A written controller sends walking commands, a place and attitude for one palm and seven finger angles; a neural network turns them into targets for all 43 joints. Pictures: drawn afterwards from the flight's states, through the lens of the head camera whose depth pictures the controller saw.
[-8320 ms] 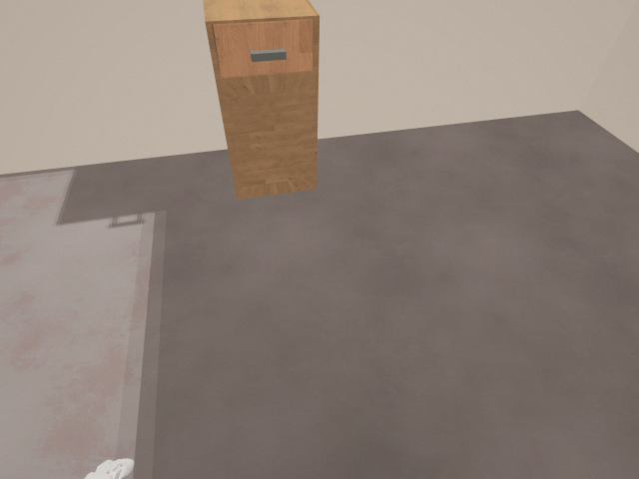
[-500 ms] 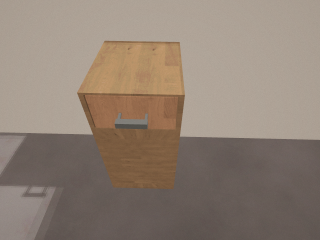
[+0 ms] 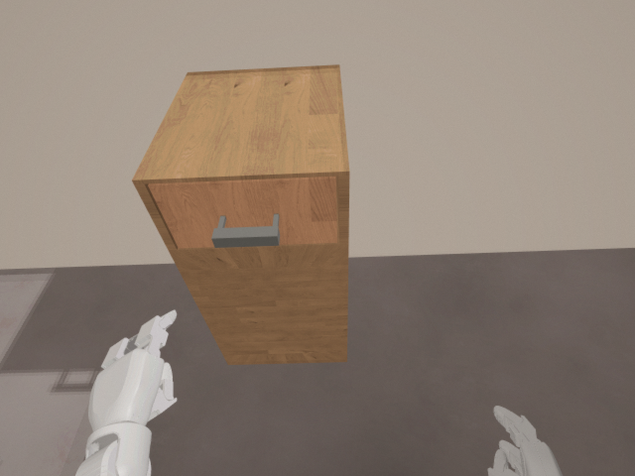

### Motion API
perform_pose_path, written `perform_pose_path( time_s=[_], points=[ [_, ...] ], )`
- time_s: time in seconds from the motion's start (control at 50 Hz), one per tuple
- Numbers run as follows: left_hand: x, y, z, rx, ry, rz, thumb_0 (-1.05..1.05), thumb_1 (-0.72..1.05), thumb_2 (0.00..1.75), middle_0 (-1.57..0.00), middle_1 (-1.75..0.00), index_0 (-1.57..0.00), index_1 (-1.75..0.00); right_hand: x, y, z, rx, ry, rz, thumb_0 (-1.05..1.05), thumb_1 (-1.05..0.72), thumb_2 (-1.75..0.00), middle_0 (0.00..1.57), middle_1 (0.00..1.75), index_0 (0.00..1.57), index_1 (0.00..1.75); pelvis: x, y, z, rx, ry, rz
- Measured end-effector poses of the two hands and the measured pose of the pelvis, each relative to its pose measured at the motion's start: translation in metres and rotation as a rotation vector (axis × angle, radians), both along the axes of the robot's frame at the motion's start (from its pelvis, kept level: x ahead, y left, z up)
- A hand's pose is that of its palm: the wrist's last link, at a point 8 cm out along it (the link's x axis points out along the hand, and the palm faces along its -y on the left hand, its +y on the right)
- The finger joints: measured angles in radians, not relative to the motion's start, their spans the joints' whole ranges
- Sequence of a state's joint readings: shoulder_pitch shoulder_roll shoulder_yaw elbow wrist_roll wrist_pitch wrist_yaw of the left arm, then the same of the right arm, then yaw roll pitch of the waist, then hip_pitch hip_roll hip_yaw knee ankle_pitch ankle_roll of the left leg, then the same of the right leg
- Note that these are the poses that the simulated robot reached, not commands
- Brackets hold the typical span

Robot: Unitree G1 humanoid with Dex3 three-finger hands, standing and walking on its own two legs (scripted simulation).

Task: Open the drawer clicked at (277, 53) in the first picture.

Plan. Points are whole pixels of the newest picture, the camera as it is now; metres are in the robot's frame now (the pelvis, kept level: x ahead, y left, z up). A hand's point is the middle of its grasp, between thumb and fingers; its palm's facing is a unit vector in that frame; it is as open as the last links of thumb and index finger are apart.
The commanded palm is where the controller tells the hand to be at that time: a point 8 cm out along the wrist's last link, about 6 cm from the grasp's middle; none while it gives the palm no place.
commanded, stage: raise the hand with hooked fingers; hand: left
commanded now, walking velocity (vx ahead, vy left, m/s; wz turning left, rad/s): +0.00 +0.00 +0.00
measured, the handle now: (247, 228) +0.57 +0.17 -0.06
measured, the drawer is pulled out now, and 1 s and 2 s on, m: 0.00 0.00 0.00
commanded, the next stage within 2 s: move the hooked fingers above the handle in 1.62 s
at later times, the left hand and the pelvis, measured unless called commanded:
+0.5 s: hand (156, 381) +0.24 +0.22 +0.01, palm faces +0.10 -0.03 -0.99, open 10.8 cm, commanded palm +0.19 +0.22 +0.05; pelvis -0.01 -0.05 -0.03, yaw +1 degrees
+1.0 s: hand (142, 326) +0.29 +0.23 +0.06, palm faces +0.11 -0.08 -0.99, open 13.5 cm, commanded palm +0.26 +0.24 +0.12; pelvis -0.01 +0.00 +0.00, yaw -2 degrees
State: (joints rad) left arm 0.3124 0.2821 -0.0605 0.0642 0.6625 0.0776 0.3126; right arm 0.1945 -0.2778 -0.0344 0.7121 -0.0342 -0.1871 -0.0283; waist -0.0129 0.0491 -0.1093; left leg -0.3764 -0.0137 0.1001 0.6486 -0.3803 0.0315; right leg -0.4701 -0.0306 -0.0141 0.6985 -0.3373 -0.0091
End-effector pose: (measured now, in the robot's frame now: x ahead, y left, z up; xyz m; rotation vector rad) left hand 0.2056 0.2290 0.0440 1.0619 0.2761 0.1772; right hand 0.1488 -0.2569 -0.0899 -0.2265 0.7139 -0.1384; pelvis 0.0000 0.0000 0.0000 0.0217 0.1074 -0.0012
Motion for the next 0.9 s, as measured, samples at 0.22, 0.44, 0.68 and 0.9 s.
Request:
perform_pose_path(
  time_s=[0.22, 0.44, 0.68, 0.9],
  points=[
    [-0.090, -0.025, -0.053, 0.331, 0.158, -0.119, 0.00, 0.51, 0.73, -0.24, -0.55, -0.24, -0.54, 0.105, -0.003, 0.028, -0.064, -0.052, 0.244, 0.01, -0.91, -0.90, 0.20, 0.29, 0.20, 0.30, -0.006, -0.040, -0.019, 0.021, 0.072, 0.010],
    [-0.011, -0.014, 0.015, 0.500, -0.183, -0.093, 0.00, 0.24, 0.62, -0.27, -0.72, -0.27, -0.71, 0.083, 0.029, -0.033, 0.095, 0.050, 0.246, 0.01, -0.91, -0.90, 0.20, 0.30, 0.20, 0.30, -0.010, -0.050, -0.037, 0.008, 0.089, 0.052],
    [0.013, -0.022, 0.021, 0.406, 0.002, -0.221, 0.00, -0.03, 0.50, -0.29, -0.90, -0.28, -0.89, -0.010, -0.023, -0.030, 0.016, 0.240, 0.004, 0.02, -0.91, -0.89, 0.20, 0.30, 0.20, 0.30, -0.004, -0.033, -0.007, 0.011, 0.036, -0.035],
    [0.041, 0.008, 0.055, 0.452, -0.182, -0.120, 0.00, -0.28, 0.39, -0.31, -1.06, -0.30, -1.05, 0.009, -0.012, -0.008, 0.007, 0.141, -0.045, 0.02, -0.91, -0.90, 0.19, 0.29, 0.20, 0.30, -0.007, -0.007, -0.003, -0.010, -0.003, -0.028]
  ],
)
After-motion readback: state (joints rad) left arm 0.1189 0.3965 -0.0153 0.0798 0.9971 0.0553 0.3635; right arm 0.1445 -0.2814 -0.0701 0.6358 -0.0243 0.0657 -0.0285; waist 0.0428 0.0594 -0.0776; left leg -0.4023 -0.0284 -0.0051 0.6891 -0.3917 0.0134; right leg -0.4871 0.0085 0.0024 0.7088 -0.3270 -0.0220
